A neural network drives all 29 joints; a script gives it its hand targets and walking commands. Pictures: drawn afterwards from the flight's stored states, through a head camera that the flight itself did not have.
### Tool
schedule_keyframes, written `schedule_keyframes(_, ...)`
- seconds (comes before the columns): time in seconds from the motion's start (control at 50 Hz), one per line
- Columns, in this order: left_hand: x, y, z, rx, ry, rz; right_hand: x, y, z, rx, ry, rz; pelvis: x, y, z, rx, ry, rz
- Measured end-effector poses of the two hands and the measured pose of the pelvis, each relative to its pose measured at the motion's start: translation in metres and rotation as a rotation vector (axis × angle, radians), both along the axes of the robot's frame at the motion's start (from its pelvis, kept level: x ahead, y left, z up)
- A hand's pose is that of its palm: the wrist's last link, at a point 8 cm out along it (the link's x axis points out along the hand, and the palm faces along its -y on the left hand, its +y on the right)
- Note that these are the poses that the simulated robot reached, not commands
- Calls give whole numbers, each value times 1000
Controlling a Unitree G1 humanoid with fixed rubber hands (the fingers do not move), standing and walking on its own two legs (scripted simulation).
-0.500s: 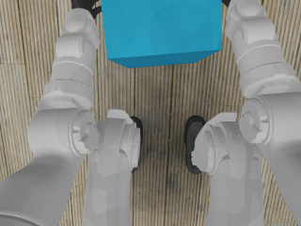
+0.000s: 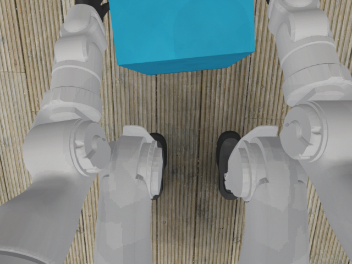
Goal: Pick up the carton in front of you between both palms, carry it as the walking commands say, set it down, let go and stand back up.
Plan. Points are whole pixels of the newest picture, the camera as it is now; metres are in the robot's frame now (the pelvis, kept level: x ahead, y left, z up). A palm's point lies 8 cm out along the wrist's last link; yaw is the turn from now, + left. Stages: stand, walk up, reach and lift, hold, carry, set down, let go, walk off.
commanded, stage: set down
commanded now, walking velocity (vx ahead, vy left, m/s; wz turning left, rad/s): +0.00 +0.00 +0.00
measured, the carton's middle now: (182, 15) +0.53 +0.01 -0.23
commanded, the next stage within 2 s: let go in 1.42 s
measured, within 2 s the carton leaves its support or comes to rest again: neither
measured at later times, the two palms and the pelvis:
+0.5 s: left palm (73, 7) +0.53 +0.19 -0.14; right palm out of the picture +0.56 -0.19 -0.14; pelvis +0.00 +0.00 +0.00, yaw -1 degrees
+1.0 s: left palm out of the picture +0.53 +0.19 +0.02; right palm out of the picture +0.56 -0.20 +0.02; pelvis +0.01 +0.00 +0.13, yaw -1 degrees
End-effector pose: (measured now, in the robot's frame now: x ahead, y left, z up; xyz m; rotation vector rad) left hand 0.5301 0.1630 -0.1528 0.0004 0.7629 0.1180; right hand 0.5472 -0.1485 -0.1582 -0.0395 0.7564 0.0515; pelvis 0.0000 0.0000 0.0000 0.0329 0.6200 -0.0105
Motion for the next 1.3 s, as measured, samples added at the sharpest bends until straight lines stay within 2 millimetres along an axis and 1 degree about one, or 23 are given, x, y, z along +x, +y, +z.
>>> schedule_keyframes(0.1,-1,0,-1,2,-5,-1,0,-1,-2,-1,-13,5,-2,-1,0,2,-14,-1)
schedule_keyframes(0.16,-5,2,-6,23,-5,-3,-4,-5,-10,-25,-12,-7,-3,-1,0,5,-30,-2)
schedule_keyframes(0.24,-15,13,-22,54,23,35,-14,-29,-25,-76,8,-82,-3,-2,1,3,-44,-5)
schedule_keyframes(0.28,-18,19,-27,61,25,50,-17,-42,-28,-93,9,-109,-2,-1,0,2,-46,-7)
schedule_keyframes(0.34,-16,24,-26,64,6,59,-13,-54,-24,-101,-10,-127,0,-1,-1,1,-45,-10)
schedule_keyframes(0.42,-7,27,-14,60,-37,61,0,-54,-8,-89,-55,-127,2,0,-1,0,-30,-12)
schedule_keyframes(0.48,-1,26,2,54,-73,60,7,-47,9,-77,-88,-120,3,1,2,-2,-15,-9)
schedule_keyframes(0.52,0,24,16,50,-97,59,10,-42,23,-73,-106,-115,5,2,8,-3,-5,-6)
schedule_keyframes(0.6,-1,21,52,48,-122,60,8,-37,56,-75,-122,-115,7,3,28,-7,29,-2)
schedule_keyframes(0.68,-5,21,84,48,-114,70,4,-41,89,-84,-106,-124,9,3,54,-9,79,-2)
schedule_keyframes(0.76,-6,22,111,50,-111,74,3,-46,117,-84,-102,-128,10,3,77,-8,123,-7)
schedule_keyframes(1.02,-3,27,183,62,-134,74,8,-52,186,-82,-126,-111,15,0,137,0,193,-19)
schedule_keyframes(1.3,-6,31,273,54,-139,65,8,-57,277,-79,-124,-97,30,-4,216,3,198,-25)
